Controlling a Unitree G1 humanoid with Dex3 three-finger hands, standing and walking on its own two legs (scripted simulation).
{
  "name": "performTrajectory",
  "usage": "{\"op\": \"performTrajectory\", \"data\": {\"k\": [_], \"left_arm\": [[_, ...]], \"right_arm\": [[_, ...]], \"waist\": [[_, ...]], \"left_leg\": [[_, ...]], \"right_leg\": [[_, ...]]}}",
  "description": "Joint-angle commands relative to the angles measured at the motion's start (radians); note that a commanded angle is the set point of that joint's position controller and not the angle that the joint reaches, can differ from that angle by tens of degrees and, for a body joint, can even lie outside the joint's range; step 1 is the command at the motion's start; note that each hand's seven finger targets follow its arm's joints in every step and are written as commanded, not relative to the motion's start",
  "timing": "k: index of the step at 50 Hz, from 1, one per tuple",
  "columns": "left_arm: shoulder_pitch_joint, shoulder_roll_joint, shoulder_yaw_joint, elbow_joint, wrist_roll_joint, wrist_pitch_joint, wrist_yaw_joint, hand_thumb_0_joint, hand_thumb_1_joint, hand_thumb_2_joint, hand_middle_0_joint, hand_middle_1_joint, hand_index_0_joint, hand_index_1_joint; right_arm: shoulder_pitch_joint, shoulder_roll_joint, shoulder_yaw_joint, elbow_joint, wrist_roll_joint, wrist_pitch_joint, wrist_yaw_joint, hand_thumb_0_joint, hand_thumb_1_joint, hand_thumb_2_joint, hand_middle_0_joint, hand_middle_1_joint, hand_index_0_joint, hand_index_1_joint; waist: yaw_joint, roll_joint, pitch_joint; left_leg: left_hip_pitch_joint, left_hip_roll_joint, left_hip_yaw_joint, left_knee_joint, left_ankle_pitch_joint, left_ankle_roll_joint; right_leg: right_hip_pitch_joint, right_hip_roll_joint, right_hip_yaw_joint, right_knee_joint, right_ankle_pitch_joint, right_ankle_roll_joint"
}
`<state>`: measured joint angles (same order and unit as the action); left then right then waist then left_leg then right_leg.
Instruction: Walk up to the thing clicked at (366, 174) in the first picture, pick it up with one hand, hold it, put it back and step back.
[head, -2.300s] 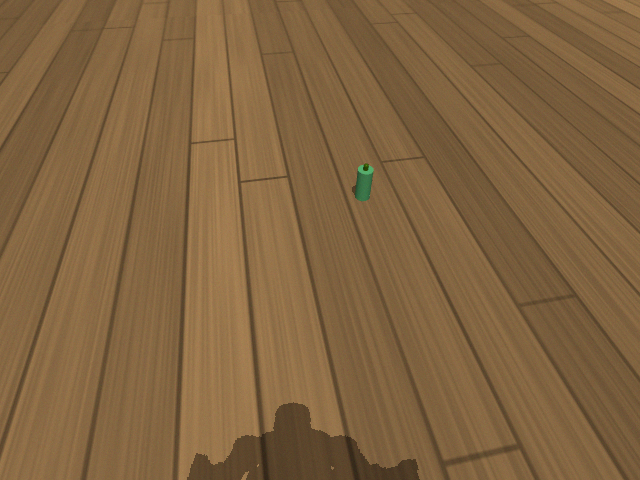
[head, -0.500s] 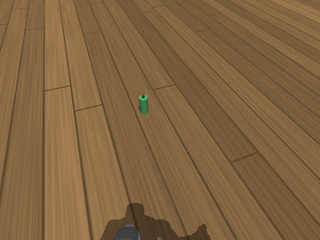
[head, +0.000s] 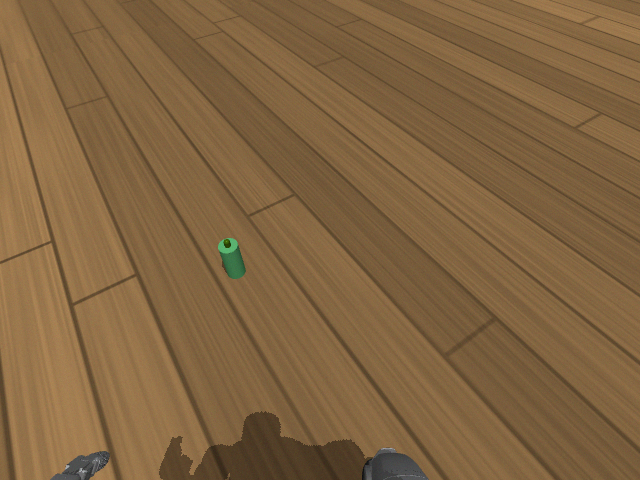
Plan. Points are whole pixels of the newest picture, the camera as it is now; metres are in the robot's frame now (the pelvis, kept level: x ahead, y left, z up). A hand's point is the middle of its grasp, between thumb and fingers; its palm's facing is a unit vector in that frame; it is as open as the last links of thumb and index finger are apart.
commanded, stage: walk up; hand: left
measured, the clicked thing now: (231, 256) +0.97 +0.30 -0.66
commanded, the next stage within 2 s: none
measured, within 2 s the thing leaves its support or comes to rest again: neither
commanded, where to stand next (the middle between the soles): +0.61 +0.04 m, yaw +0 degrees
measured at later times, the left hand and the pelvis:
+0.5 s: hand (119, 443) +0.22 +0.29 -0.13, palm faces -0.01 -0.92 -0.39, open 7.4 cm; pelvis +0.20 +0.00 +0.00, yaw +0 degrees
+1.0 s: hand (153, 295) +0.46 +0.29 -0.13, palm faces -0.09 -0.91 -0.40, open 7.4 cm; pelvis +0.37 +0.02 +0.00, yaw -1 degrees
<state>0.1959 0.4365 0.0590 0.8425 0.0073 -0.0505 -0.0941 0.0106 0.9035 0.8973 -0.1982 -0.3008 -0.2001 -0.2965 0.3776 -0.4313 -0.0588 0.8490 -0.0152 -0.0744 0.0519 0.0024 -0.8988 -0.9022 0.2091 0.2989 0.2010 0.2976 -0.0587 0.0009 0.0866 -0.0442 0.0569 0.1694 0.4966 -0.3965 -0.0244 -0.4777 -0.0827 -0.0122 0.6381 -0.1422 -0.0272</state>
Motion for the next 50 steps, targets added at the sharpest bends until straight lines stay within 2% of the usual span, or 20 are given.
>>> {"op": "performTrajectory", "data": {"k": [1,2,3,4,8,10,16,20,24,26,27,28,29,30,33,35,40,44,48,50], "left_arm": [[0.168,0.211,0.083,-0.013,0.003,-0.036,0.028,0.000,0.900,0.900,-0.200,-0.300,-0.200,-0.300],[0.265,0.277,0.110,0.000,0.006,-0.044,0.043,0.000,0.900,0.900,-0.200,-0.300,-0.200,-0.300],[0.246,0.333,0.115,-0.032,-0.002,-0.050,0.054,0.000,0.900,0.900,-0.200,-0.300,-0.200,-0.300],[0.217,0.349,0.111,-0.034,-0.012,-0.046,0.053,0.000,0.900,0.900,-0.200,-0.300,-0.200,-0.300],[0.092,0.250,0.079,-0.054,-0.028,-0.052,0.071,0.000,0.900,0.900,-0.200,-0.300,-0.200,-0.300],[0.089,0.226,0.071,-0.054,-0.024,-0.061,0.071,0.000,0.900,0.900,-0.200,-0.300,-0.200,-0.300],[0.105,0.235,0.079,-0.078,-0.003,-0.073,0.069,0.000,0.900,0.900,-0.200,-0.300,-0.200,-0.300],[0.161,0.245,0.082,-0.066,0.001,-0.072,0.067,0.000,0.900,0.900,-0.200,-0.300,-0.200,-0.300],[0.128,0.261,0.077,-0.068,-0.003,-0.060,0.069,0.000,0.900,0.900,-0.200,-0.300,-0.200,-0.300],[0.135,0.215,0.055,-0.074,0.002,-0.054,0.070,0.000,0.900,0.900,-0.200,-0.300,-0.200,-0.300],[0.191,0.145,0.030,-0.079,-0.003,-0.051,0.069,0.000,0.900,0.900,-0.200,-0.300,-0.200,-0.300],[0.239,0.085,0.016,-0.079,-0.016,-0.047,0.068,0.000,0.900,0.900,-0.200,-0.300,-0.200,-0.300],[0.202,0.209,0.045,-0.050,-0.006,-0.036,0.089,0.000,0.900,0.900,-0.200,-0.300,-0.200,-0.300],[0.161,0.230,0.042,-0.046,-0.002,-0.034,0.093,0.000,0.900,0.900,-0.200,-0.300,-0.200,-0.300],[0.202,0.202,0.038,-0.008,-0.019,-0.029,0.073,0.000,0.900,0.900,-0.200,-0.300,-0.200,-0.300],[0.219,0.180,0.041,0.004,-0.018,-0.015,0.060,0.000,0.900,0.900,-0.200,-0.300,-0.200,-0.300],[0.096,0.160,0.042,-0.040,0.001,-0.014,0.043,0.000,0.900,0.900,-0.200,-0.300,-0.200,-0.300],[0.047,0.137,0.042,-0.053,0.001,-0.029,0.039,0.000,0.900,0.900,-0.200,-0.300,-0.200,-0.300],[0.117,0.144,0.057,-0.017,0.005,-0.040,0.049,0.000,0.900,0.900,-0.200,-0.300,-0.200,-0.300],[0.258,0.225,0.088,0.014,0.013,-0.057,0.069,0.000,0.900,0.900,-0.200,-0.300,-0.200,-0.300]], "right_arm": [[-0.047,-0.201,-0.054,-0.111,0.006,-0.026,-0.021,0.000,-0.900,-0.900,0.200,0.300,0.200,0.300],[0.032,-0.135,-0.030,-0.111,0.012,-0.024,-0.019,0.000,-0.900,-0.900,0.200,0.300,0.200,0.300],[0.074,-0.107,-0.015,-0.113,0.010,-0.013,-0.018,0.000,-0.900,-0.900,0.200,0.300,0.200,0.300],[0.018,-0.225,-0.047,-0.097,0.008,-0.002,-0.026,0.000,-0.900,-0.900,0.200,0.300,0.200,0.300],[0.008,-0.190,-0.042,-0.040,0.028,0.013,-0.019,0.000,-0.900,-0.900,0.200,0.300,0.200,0.300],[0.032,-0.178,-0.044,-0.030,0.017,0.022,-0.009,0.000,-0.900,-0.900,0.200,0.300,0.200,0.300],[-0.085,-0.177,-0.063,-0.061,-0.004,0.029,0.018,0.000,-0.900,-0.900,0.200,0.300,0.200,0.300],[-0.184,-0.154,-0.056,-0.090,-0.012,0.008,0.029,0.000,-0.900,-0.900,0.200,0.300,0.200,0.300],[-0.144,-0.161,-0.064,-0.069,-0.011,-0.007,0.026,0.000,-0.900,-0.900,0.200,0.300,0.200,0.300],[0.021,-0.209,-0.084,-0.014,-0.014,-0.019,0.010,0.000,-0.900,-0.900,0.200,0.300,0.200,0.300],[0.132,-0.280,-0.108,0.005,-0.024,-0.026,-0.004,0.000,-0.900,-0.900,0.200,0.300,0.200,0.300],[0.103,-0.336,-0.114,-0.033,-0.021,-0.033,-0.012,0.000,-0.900,-0.900,0.200,0.300,0.200,0.300],[0.083,-0.336,-0.114,-0.037,0.013,-0.027,-0.010,0.000,-0.900,-0.900,0.200,0.300,0.200,0.300],[0.057,-0.317,-0.111,-0.043,0.020,-0.021,-0.013,0.000,-0.900,-0.900,0.200,0.300,0.200,0.300],[-0.041,-0.224,-0.067,-0.072,0.022,-0.027,-0.023,0.000,-0.900,-0.900,0.200,0.300,0.200,0.300],[-0.057,-0.224,-0.067,-0.076,0.021,-0.033,-0.023,0.000,-0.900,-0.900,0.200,0.300,0.200,0.300],[-0.025,-0.245,-0.076,-0.091,0.013,-0.030,-0.021,0.000,-0.900,-0.900,0.200,0.300,0.200,0.300],[-0.027,-0.231,-0.068,-0.097,0.010,-0.022,-0.018,0.000,-0.900,-0.900,0.200,0.300,0.200,0.300],[-0.056,-0.226,-0.068,-0.121,0.015,-0.002,-0.018,0.000,-0.900,-0.900,0.200,0.300,0.200,0.300],[-0.010,-0.131,-0.032,-0.132,0.020,-0.004,-0.017,0.000,-0.900,-0.900,0.200,0.300,0.200,0.300]], "waist": [[0.140,-0.089,-0.167],[0.175,-0.287,-0.247],[0.143,-0.349,-0.219],[0.154,-0.248,-0.157],[0.069,-0.123,-0.022],[0.055,-0.143,-0.026],[0.077,-0.102,0.001],[0.120,-0.116,0.010],[0.072,-0.107,-0.035],[-0.015,0.032,-0.120],[-0.057,0.244,-0.201],[-0.019,0.358,-0.193],[-0.024,0.219,-0.164],[-0.013,0.166,-0.097],[0.054,0.094,-0.019],[0.064,0.121,-0.017],[0.025,0.154,0.008],[0.025,0.138,0.001],[0.074,0.071,-0.064],[0.143,-0.180,-0.168]], "left_leg": [[-0.247,0.135,-0.065,0.235,0.394,0.149],[-0.351,0.040,-0.035,0.490,0.235,0.107],[-0.530,-0.044,-0.092,0.656,-0.121,0.068],[-0.586,-0.030,-0.150,0.727,-0.133,0.060],[-0.505,0.048,-0.236,0.643,0.069,0.066],[-0.452,0.039,-0.213,0.595,0.134,0.053],[-0.511,0.061,-0.195,0.356,0.201,0.006],[-0.462,0.069,-0.181,0.157,0.239,0.019],[-0.279,0.027,-0.128,0.061,0.213,0.052],[0.003,-0.021,-0.120,-0.003,0.158,0.084],[0.156,0.110,-0.310,-0.096,0.000,0.129],[0.260,0.332,-0.748,-0.197,-0.046,0.207],[0.197,0.387,-0.826,-0.212,-0.018,0.289],[0.102,0.389,-0.781,-0.219,0.041,0.311],[-0.079,0.224,-0.377,-0.203,0.345,0.198],[-0.161,0.178,-0.295,-0.228,0.315,0.201],[-0.109,0.211,-0.291,-0.259,0.251,0.273],[-0.129,0.170,-0.225,-0.176,0.432,0.237],[-0.202,0.165,-0.231,-0.026,0.336,0.196],[-0.330,0.040,-0.134,0.352,0.236,0.134]], "right_leg": [[0.485,0.072,-0.034,-0.096,-0.028,-0.043],[0.606,-0.047,0.182,-0.190,-0.219,-0.076],[0.627,-0.282,0.593,-0.328,-0.336,-0.147],[0.586,-0.320,0.730,-0.381,-0.342,-0.234],[0.324,-0.166,0.327,-0.366,-0.023,-0.124],[0.265,-0.125,0.238,-0.383,0.041,-0.126],[0.250,-0.146,0.185,-0.453,-0.272,-0.185],[0.289,-0.151,0.157,-0.387,-0.172,-0.178],[0.251,-0.166,0.134,-0.277,-0.043,-0.161],[0.158,-0.088,0.061,0.011,0.092,-0.114],[0.045,-0.003,-0.012,0.309,0.037,-0.065],[-0.207,0.143,-0.015,0.466,-0.357,-0.011],[-0.221,0.088,0.058,0.550,-0.401,-0.029],[-0.233,0.058,0.091,0.596,-0.381,-0.033],[-0.092,0.008,0.121,0.474,-0.216,-0.019],[-0.025,0.012,0.070,0.432,-0.148,0.001],[-0.078,-0.029,0.016,0.198,-0.115,0.039],[0.045,0.003,-0.028,0.011,-0.016,0.017],[0.288,0.060,-0.064,-0.113,0.008,-0.002],[0.520,-0.054,0.137,-0.246,-0.151,-0.055]]}}
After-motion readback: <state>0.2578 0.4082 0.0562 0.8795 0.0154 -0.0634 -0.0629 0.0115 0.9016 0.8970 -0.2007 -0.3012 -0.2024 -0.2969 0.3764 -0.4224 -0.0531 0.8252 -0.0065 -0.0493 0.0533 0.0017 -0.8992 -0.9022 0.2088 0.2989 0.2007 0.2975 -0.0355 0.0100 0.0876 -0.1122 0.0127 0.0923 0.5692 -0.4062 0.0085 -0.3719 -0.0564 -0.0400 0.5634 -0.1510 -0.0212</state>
